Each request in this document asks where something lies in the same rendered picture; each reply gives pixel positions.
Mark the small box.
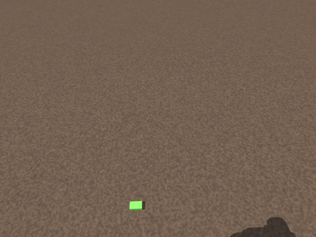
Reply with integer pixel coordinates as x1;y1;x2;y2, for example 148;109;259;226
129;201;142;210

